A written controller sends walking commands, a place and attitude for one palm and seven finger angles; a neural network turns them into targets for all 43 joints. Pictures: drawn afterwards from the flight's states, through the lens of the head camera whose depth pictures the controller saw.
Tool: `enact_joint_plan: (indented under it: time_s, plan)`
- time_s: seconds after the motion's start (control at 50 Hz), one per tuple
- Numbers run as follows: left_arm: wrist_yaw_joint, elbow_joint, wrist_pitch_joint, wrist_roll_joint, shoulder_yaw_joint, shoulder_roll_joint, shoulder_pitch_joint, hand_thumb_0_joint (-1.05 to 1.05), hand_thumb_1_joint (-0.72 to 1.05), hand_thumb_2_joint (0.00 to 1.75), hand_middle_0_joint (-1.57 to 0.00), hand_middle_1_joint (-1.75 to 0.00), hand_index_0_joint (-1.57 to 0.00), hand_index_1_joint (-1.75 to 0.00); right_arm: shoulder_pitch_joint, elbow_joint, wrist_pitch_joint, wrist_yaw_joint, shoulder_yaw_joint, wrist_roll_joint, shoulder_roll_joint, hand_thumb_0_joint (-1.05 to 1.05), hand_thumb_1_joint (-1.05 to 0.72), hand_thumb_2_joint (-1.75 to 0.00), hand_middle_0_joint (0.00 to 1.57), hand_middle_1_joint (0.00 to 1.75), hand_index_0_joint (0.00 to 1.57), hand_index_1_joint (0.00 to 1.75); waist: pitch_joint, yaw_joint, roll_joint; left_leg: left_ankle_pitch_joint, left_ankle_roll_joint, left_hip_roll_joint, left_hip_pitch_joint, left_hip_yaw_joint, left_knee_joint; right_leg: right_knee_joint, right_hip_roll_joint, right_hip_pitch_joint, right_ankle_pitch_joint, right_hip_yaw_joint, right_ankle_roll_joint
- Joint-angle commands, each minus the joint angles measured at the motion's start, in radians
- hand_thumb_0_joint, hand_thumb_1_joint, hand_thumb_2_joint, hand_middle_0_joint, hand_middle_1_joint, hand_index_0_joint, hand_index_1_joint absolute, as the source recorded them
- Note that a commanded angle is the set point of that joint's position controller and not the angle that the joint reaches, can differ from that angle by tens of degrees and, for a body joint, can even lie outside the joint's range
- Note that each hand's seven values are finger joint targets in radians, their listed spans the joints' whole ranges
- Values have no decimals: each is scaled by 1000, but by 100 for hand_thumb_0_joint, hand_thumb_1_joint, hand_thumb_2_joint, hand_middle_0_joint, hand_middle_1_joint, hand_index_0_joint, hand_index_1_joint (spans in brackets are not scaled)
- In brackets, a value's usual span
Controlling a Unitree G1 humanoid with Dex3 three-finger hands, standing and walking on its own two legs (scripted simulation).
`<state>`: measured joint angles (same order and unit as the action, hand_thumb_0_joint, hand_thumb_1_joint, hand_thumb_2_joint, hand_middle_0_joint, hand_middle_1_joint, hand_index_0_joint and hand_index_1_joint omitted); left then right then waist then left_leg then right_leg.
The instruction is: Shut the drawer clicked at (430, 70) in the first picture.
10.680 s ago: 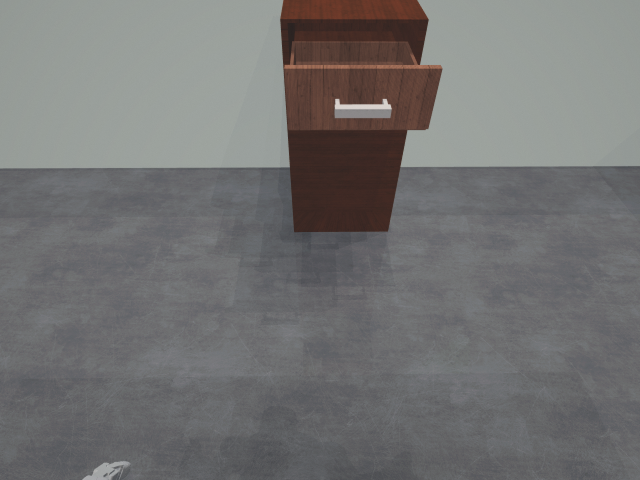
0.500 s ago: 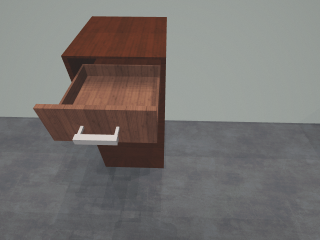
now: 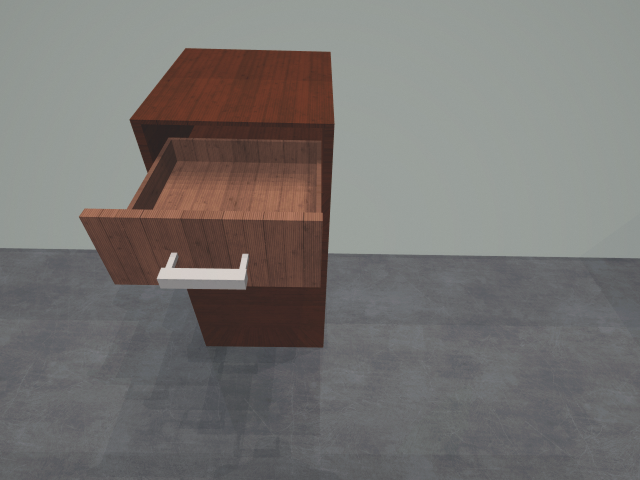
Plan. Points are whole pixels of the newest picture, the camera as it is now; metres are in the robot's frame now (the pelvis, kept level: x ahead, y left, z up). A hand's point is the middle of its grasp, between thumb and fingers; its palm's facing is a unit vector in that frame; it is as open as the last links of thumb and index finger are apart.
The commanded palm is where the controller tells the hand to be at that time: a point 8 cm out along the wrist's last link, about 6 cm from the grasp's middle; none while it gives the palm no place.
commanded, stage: look again from close up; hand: left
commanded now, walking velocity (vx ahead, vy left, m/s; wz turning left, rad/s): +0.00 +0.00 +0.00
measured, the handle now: (206, 268) +0.43 +0.20 +0.01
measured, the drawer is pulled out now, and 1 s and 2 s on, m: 0.29 0.29 0.29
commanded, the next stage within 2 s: shuffle to correct the standing spot in 0.26 s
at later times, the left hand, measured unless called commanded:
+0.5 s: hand out of the picture +0.00 +0.18 -0.17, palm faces +0.07 -0.98 -0.17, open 7.4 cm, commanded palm none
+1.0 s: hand out of the picture +0.09 +0.18 -0.18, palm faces +0.06 -0.99 -0.13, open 7.4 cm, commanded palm none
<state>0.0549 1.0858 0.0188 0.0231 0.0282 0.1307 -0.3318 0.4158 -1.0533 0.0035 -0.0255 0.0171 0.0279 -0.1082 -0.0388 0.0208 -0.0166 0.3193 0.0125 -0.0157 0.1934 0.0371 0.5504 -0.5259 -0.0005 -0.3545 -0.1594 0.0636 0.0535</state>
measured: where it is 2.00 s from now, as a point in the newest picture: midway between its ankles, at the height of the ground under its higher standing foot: outside the picture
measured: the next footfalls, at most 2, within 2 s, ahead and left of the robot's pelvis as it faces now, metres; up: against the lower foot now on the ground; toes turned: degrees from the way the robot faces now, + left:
right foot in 1.22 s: +0.28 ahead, -0.11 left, +0.00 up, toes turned -3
left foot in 1.52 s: +0.14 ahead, +0.11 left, +0.00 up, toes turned +6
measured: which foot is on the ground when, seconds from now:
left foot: down 0.00-1.00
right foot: down 0.00-0.90, up 0.92-1.00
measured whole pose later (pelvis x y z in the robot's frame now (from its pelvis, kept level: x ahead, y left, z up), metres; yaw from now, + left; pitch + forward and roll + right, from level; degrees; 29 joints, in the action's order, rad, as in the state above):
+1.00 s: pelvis +0.11 +0.02 +0.00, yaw +2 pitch -1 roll -2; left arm 0.02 1.10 0.01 0.03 0.03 0.14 -0.34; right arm 0.37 -1.11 -0.07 -0.05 0.00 0.04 -0.10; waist 0.01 0.03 -0.02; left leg 0.42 0.05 0.00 0.06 0.08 0.49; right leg -0.95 0.00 -0.39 -0.47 0.07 0.04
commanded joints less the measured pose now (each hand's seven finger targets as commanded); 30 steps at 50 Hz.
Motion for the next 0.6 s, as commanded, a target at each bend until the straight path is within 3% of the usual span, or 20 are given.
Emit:
enact_joint_plan:
  time_s: [0.0, 0.02, 0.06, 0.08, 0.1, 0.18, 0.2, 0.3, 0.36, 0.4, 0.46, 0.54, 0.58]
  plan:
    - [-7, -81, -13, -4, 18, 95, -17, 0, 90, 90, -20, -30, -20, -30, 87, 36, -12, 3, 11, 7, -83, 0, -90, -90, 20, 30, 20, 30, 210, -4, 138, 243, 39, 114, 243, -169, -286, 71, 63, -29, -316, -98, -16]
    - [-12, -75, -14, -3, 13, 74, -42, 0, 90, 90, -20, -30, -20, -30, 33, 52, -17, 1, 12, 5, -107, 0, -90, -90, 20, 30, 20, 30, 246, -29, 174, 306, 57, 158, 361, -219, -351, 0, 36, 72, -169, -45, -29]
    - [-22, -72, -19, 0, 8, 61, -71, 0, 90, 90, -20, -30, -20, -30, -34, 80, -27, -2, 10, -4, -131, 0, -90, -90, 20, 30, 20, 30, 237, -61, 91, 248, 57, 152, 419, -212, -346, -24, 34, 186, -36, -46, -32]
    - [-24, -72, -23, -2, 8, 61, -70, 0, 90, 90, -20, -30, -20, -30, -34, 79, -31, -3, 8, -6, -131, 0, -90, -90, 20, 30, 20, 30, 221, -59, 67, 209, 52, 135, 392, -198, -329, 10, 44, 201, -23, -61, -30]
    - [-25, -76, -25, -5, 7, 72, -62, 0, 90, 90, -20, -30, -20, -30, -28, 74, -35, -3, 7, -7, -127, 0, -90, -90, 20, 30, 20, 30, 202, -54, 83, 172, 47, 121, 355, -190, -326, 26, 51, 199, -22, -66, -26]
    - [-25, -96, -32, -2, 7, 101, -31, 0, 90, 90, -20, -30, -20, -30, -6, 66, -30, 3, 9, -5, -149, 0, -90, -90, 20, 30, 20, 30, 226, -35, 21, 264, 46, 104, 340, -197, -326, 81, 71, 164, -133, -107, -22]
    - [-25, -96, -30, -2, 8, 98, -34, 0, 90, 90, -20, -30, -20, -30, -4, 66, -28, 3, 8, -4, -143, 0, -90, -90, 20, 30, 20, 30, 218, -33, -11, 244, 46, 102, 314, -193, -322, 83, 71, 145, -140, -108, -20]
    - [-22, -90, -45, -10, 1, 94, -30, 0, 90, 90, -20, -30, -20, -30, 11, 45, -36, 2, -3, -9, -127, 0, -90, -90, 20, 30, 20, 30, 143, -10, -52, 70, 39, 77, 168, -147, -262, 139, 103, 127, -118, -143, -10]
    - [-21, -70, -53, -14, -7, 80, -41, 0, 90, 90, -20, -30, -20, -30, 10, 22, -42, 0, -13, -10, -116, 0, -90, -90, 20, 30, 20, 30, 101, -7, -22, 10, 33, 76, 124, -128, -241, 144, 111, 160, -76, -145, -10]
    - [-23, -57, -51, -10, -7, 82, -53, 0, 90, 90, -20, -30, -20, -30, 7, 11, -39, -1, -14, -7, -117, 0, -90, -90, 20, 30, 20, 30, 88, -8, -21, 79, 35, 75, 105, -121, -232, 139, 107, 153, -156, -141, -5]
    - [-27, -46, -48, -4, -5, 78, -61, 0, 90, 90, -20, -30, -20, -30, -8, 1, -36, -2, -13, -3, -119, 0, -90, -90, 20, 30, 20, 30, 121, -10, 11, 154, 41, 79, 130, -126, -232, 128, 102, 127, -229, -145, 3]
    - [-32, -33, -53, -1, -7, 64, -74, 0, 90, 90, -20, -30, -20, -30, -10, -11, -45, -5, -10, -7, -122, 0, -90, -90, 20, 30, 20, 30, 162, -13, 55, 124, 53, 115, 125, -146, -249, 66, 79, 111, -143, -99, 9]
    - [-34, -21, -57, 0, -5, 57, -92, 0, 90, 90, -20, -30, -20, -30, -6, -19, -52, -9, -8, -9, -119, 0, -90, -90, 20, 30, 20, 30, 159, -18, 70, 48, 57, 120, 110, -134, -231, 34, 74, 127, -64, -86, 15]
